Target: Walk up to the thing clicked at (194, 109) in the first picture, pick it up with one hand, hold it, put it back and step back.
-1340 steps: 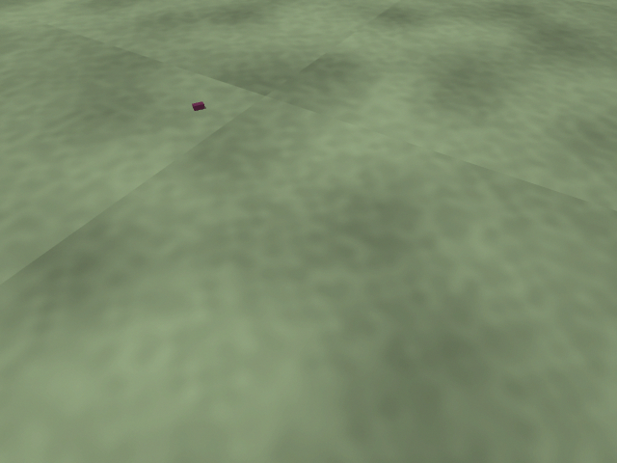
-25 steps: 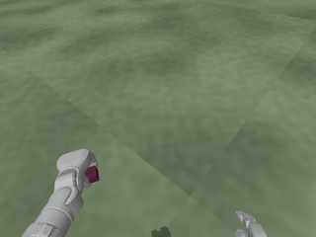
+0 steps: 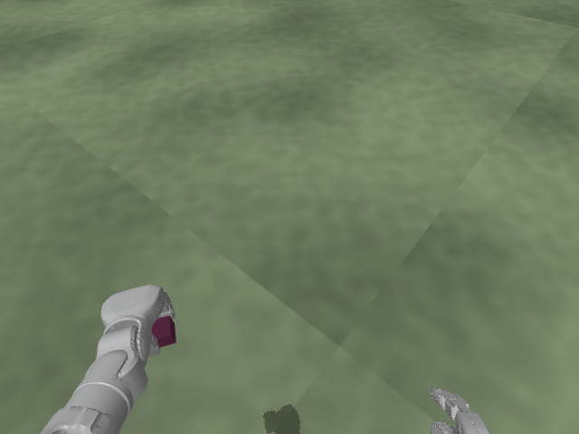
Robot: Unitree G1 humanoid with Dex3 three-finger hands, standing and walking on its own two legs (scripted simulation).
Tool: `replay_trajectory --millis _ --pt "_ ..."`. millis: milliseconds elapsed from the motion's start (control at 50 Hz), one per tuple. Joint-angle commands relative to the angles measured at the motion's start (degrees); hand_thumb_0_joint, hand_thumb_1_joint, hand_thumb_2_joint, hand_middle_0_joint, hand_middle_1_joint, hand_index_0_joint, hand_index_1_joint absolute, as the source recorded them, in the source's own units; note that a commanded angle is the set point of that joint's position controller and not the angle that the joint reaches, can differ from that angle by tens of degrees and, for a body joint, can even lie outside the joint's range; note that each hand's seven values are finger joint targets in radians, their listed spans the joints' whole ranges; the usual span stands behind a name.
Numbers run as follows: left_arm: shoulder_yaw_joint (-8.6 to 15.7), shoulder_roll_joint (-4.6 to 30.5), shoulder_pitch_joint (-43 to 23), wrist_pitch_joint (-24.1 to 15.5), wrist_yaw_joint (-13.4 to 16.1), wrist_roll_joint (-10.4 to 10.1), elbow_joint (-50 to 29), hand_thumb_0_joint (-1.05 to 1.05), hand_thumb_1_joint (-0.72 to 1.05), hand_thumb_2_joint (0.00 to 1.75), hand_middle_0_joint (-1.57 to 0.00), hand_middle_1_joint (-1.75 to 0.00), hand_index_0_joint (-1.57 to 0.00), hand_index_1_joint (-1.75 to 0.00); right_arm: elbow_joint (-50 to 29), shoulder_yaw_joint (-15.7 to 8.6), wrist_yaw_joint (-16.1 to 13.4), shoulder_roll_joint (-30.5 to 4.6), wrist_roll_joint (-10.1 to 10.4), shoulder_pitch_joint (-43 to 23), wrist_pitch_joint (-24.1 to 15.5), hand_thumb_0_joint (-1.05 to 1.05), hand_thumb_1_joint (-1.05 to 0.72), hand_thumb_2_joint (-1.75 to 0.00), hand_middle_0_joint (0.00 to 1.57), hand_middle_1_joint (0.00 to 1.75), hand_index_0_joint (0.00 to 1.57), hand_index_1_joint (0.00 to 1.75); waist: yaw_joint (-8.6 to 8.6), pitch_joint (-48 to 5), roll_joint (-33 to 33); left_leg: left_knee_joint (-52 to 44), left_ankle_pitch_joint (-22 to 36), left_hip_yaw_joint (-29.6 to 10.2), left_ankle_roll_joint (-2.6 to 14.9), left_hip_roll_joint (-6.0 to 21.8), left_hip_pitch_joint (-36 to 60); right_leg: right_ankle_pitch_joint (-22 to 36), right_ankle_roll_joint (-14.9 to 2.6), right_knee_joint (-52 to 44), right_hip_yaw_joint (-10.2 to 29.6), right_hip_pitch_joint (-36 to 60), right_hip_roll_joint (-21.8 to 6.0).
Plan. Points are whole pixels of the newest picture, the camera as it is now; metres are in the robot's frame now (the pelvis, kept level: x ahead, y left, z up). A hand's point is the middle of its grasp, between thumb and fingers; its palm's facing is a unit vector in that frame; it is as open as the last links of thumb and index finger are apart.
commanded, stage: crouch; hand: left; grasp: from above
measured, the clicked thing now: (151, 335) +0.31 +0.24 -0.10
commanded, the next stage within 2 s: lower in 1.70 s
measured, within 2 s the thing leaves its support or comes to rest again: neither
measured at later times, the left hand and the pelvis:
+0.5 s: hand (177, 352) +0.35 +0.26 -0.30, palm faces -0.37 -0.10 -0.92, open 6.5 cm; pelvis -0.05 +0.02 -0.18, yaw -1 degrees
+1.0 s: hand (190, 371) +0.37 +0.28 -0.50, palm faces -0.41 -0.12 -0.90, open 6.5 cm; pelvis -0.07 +0.01 -0.34, yaw -2 degrees
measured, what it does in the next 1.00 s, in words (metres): lowers itself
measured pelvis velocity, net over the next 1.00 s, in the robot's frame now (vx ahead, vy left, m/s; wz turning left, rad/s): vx -0.07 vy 0.01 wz -0.03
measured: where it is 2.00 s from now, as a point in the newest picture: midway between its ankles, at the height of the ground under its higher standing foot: outside the picture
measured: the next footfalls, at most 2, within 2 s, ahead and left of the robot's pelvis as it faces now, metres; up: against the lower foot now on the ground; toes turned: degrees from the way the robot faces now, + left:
none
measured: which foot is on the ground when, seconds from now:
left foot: down 0.00-1.00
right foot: down 0.00-1.00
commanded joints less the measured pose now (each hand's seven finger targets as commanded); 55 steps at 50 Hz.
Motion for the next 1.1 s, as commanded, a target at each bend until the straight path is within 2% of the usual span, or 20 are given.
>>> replay_trajectory --millis 0,120,180,220,260,300,360,380,460,600,620,660,720,740,800,880,920,960,980,1080 --pt "4.56 9.35 -21.91 -3.49 7.13 2.17 -1.92 0.0 0.88 0.12 -1.23 -0.14 -1.26 -0.11 -4.56 -3.05 0.37 -7.64 -0.46 0.0 -1.97 0.0 -0.87 -0.89 0.2 0.3 0.2 0.3 -2.18 -11.6 -3.72 2.7 9.66 0.97 1.22 -2.83 -1.96 8.55 -0.8 0.63 0.18 -2.18 1.65" --pt "7.12 9.72 -27.36 -7.65 15.94 6.42 10.72 0.0 0.83 0.0 -1.18 -0.09 -1.22 -0.05 -2.48 -4.65 1.12 -8.4 -2.16 3.34 -1.23 0.0 -0.88 -0.89 0.2 0.3 0.2 0.3 -4.19 -20.27 -1.23 19.94 7.73 0.72 0.29 -2.35 -18.51 7.28 -1.39 17.43 0.38 -16.86 2.03" --pt "9.96 12.95 -32.14 -8.69 19.46 7.76 12.49 0.0 0.83 0.0 -1.17 -0.1 -1.22 -0.05 -2.55 -5.18 1.26 -8.8 -2.71 4.97 -1.35 0.0 -0.88 -0.89 0.2 0.3 0.2 0.3 -4.12 -27.75 1.72 27.35 5.05 0.94 0.35 -2.56 -26.53 5.15 -1.52 24.67 0.54 -22.77 1.68" --pt "9.44 11.19 -32.6 -8.48 21.26 7.66 16.01 0.0 0.82 0.0 -1.18 -0.09 -1.22 -0.05 -2.41 -5.14 1.37 -8.9 -2.91 5.83 -1.73 0.0 -0.88 -0.89 0.2 0.3 0.2 0.3 -5.22 -29.13 1.76 30.88 2.54 0.41 0.44 -2.39 -30.93 2.47 -1.79 28.4 -0.03 -28.34 1.89" --pt "10.0 12.16 -37.14 -8.2 23.19 7.42 18.07 0.0 0.77 0.03 -1.14 -0.1 -1.18 -0.07 -1.86 -5.47 1.11 -9.23 -3.29 6.42 -2.32 0.0 -0.87 -0.89 0.2 0.3 0.2 0.3 -6.13 -31.43 3.32 34.44 -1.29 -0.21 0.27 -2.18 -35.68 -1.07 -2.23 32.12 -0.55 -34.71 2.08" --pt "12.01 14.51 -38.95 -7.61 24.98 6.25 19.38 0.0 0.73 0.01 -1.11 -0.09 -1.14 -0.05 -1.69 -5.49 1.05 -9.53 -3.88 6.95 -2.89 0.0 -0.87 -0.89 0.2 0.3 0.2 0.3 -5.88 -35.25 4.33 37.81 -3.81 -1.14 0.16 -1.88 -39.49 -3.68 -2.45 36.27 -1.2 -39.49 2.23" --pt "12.98 14.48 -40.62 -6.2 26.09 4.38 21.83 0.0 0.65 0.01 -1.06 -0.08 -1.09 -0.05 -1.06 -5.75 1.11 -10.24 -4.45 7.44 -3.3 0.0 -0.87 -0.89 0.2 0.3 0.2 0.3 -6.18 -39.66 5.89 40.75 -5.36 -2.89 -0.24 -1.29 -41.25 -5.53 -2.87 41.53 -1.94 -45.36 2.32" --pt "12.55 13.83 -43.06 -6.02 26.01 3.98 21.69 0.0 0.66 0.01 -1.06 -0.09 -1.09 -0.06 -0.48 -5.51 1.09 -10.09 -4.64 7.39 -3.47 0.0 -0.87 -0.89 0.2 0.3 0.2 0.3 -7.33 -40.46 6.29 42.29 -5.0 -3.03 -0.22 -1.2 -43.34 -5.12 -2.96 43.22 -2.08 -46.64 2.23" --pt "15.06 17.93 -45.0 -6.12 24.6 3.47 22.45 0.0 0.72 0.04 -1.11 -0.1 -1.14 -0.07 0.23 -5.67 1.21 -10.18 -5.07 7.45 -3.95 0.0 -0.87 -0.89 0.2 0.3 0.2 0.3 -7.36 -44.43 7.06 47.57 -6.15 -3.5 0.16 -1.3 -48.52 -6.27 -3.27 49.23 -2.67 -50.85 2.03" --pt "16.25 20.8 -43.91 -9.71 21.41 6.14 30.45 0.0 0.78 0.0 -1.14 -0.07 -1.18 -0.02 0.79 -4.81 1.43 -10.46 -5.73 7.5 -4.38 0.0 -0.87 -0.89 0.2 0.3 0.2 0.3 -9.78 -38.65 3.64 57.0 -15.1 -5.17 1.17 -1.62 -62.27 -14.89 -3.15 57.45 -3.6 -65.72 1.64" --pt "16.97 22.73 -46.32 -10.76 21.31 6.45 27.01 0.0 0.78 0.0 -1.13 -0.07 -1.18 -0.02 0.42 -4.65 1.6 -10.23 -5.81 7.29 -4.48 0.0 -0.87 -0.88 0.2 0.3 0.2 0.3 -9.5 -41.03 5.21 58.43 -15.58 -4.65 1.32 -2.0 -63.78 -15.56 -3.16 58.71 -3.47 -65.76 1.61" --pt "17.61 23.51 -46.32 -11.87 21.32 7.52 28.63 0.0 0.79 0.0 -1.14 -0.08 -1.19 -0.03 0.67 -4.4 1.91 -11.17 -6.17 8.1 -4.95 0.0 -0.87 -0.89 0.2 0.3 0.2 0.3 -9.99 -41.9 5.52 60.78 -15.73 -5.44 1.08 -1.89 -64.41 -15.62 -2.95 61.45 -3.83 -69.41 1.28" --pt "18.72 24.47 -48.49 -13.03 22.55 8.64 26.87 0.0 0.82 0.05 -1.17 -0.12 -1.21 -0.07 0.98 -3.77 2.58 -11.77 -6.86 9.59 -5.57 0.0 -0.87 -0.89 0.2 0.3 0.2 0.3 -10.55 -47.13 9.07 65.1 -10.16 -4.49 0.68 -1.85 -63.06 -10.52 -3.05 65.36 -4.16 -69.65 0.99" --pt "19.58 25.8 -49.77 -13.31 23.24 8.36 24.67 0.0 0.81 0.01 -1.17 -0.1 -1.21 -0.05 1.09 -3.72 2.86 -11.62 -6.93 9.45 -5.75 0.0 -0.87 -0.89 0.2 0.3 0.2 0.3 -9.6 -49.59 9.67 66.29 -8.7 -4.22 0.67 -1.98 -62.47 -9.37 -3.08 66.64 -4.19 -69.65 0.93" --pt "19.79 25.87 -51.53 -13.43 23.91 9.01 26.1 0.0 0.79 0.06 -1.17 -0.11 -1.2 -0.07 2.11 -3.57 3.44 -12.36 -7.64 10.11 -6.13 0.0 -0.88 -0.89 0.2 0.3 0.2 0.3 -11.05 -49.11 12.12 69.21 -6.53 -4.47 0.51 -1.91 -63.39 -7.81 -3.1 69.56 -4.76 -73.76 0.82" --pt "21.58 29.16 -51.02 -13.68 23.83 9.33 24.92 0.0 0.83 0.12 -1.21 -0.12 -1.23 -0.09 1.9 -3.85 4.37 -12.71 -8.35 10.56 -6.09 0.0 -0.88 -0.89 0.2 0.3 0.2 0.3 -10.5 -51.84 12.63 73.59 -5.12 -3.01 0.98 -2.13 -65.2 -5.97 -2.76 71.98 -4.54 -72.71 0.66" --pt "20.65 27.87 -51.82 -13.93 23.26 9.29 24.94 0.0 0.86 0.14 -1.24 -0.12 -1.26 -0.1 1.92 -3.7 4.8 -12.38 -8.64 10.22 -5.97 0.0 -0.88 -0.89 0.2 0.3 0.2 0.3 -11.18 -50.69 13.03 75.01 -5.95 -2.81 1.09 -2.09 -66.69 -6.65 -2.74 73.13 -4.56 -73.86 0.87" --pt "21.28 29.53 -53.26 -14.39 23.17 9.36 24.39 0.0 0.87 0.12 -1.24 -0.11 -1.26 -0.09 2.02 -4.02 5.0 -12.51 -8.78 10.33 -5.71 0.0 -0.88 -0.89 0.2 0.3 0.2 0.3 -11.18 -51.63 11.89 76.72 -6.87 -2.46 1.41 -2.03 -69.0 -6.72 -2.58 73.86 -4.48 -72.83 1.14" --pt "21.12 28.76 -51.37 -14.2 23.01 9.29 27.98 0.0 0.88 0.15 -1.24 -0.14 -1.27 -0.11 1.96 -3.75 5.18 -12.44 -8.99 10.31 -5.75 0.0 -0.88 -0.89 0.2 0.3 0.2 0.3 -12.04 -48.69 10.32 77.78 -7.38 -2.51 1.58 -1.99 -70.81 -6.81 -2.33 74.15 -4.45 -73.75 0.96" --pt "21.03 30.05 -54.59 -15.1 23.11 9.1 28.66 0.0 0.87 0.1 -1.22 -0.12 -1.25 -0.08 2.59 -3.38 5.78 -12.8 -9.47 9.23 -5.82 0.0 -0.88 -0.89 0.2 0.3 0.2 0.3 -11.98 -46.17 11.72 80.17 -10.35 -2.29 1.62 -1.91 -75.22 -9.93 -2.56 76.89 -4.73 -77.44 1.44"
